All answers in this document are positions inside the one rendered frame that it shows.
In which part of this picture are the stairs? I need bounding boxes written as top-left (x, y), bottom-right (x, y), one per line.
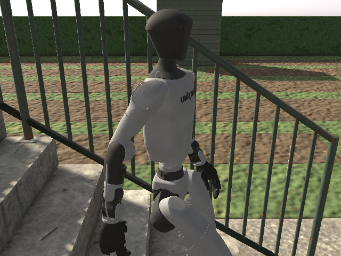
top-left (0, 109), bottom-right (240, 256)

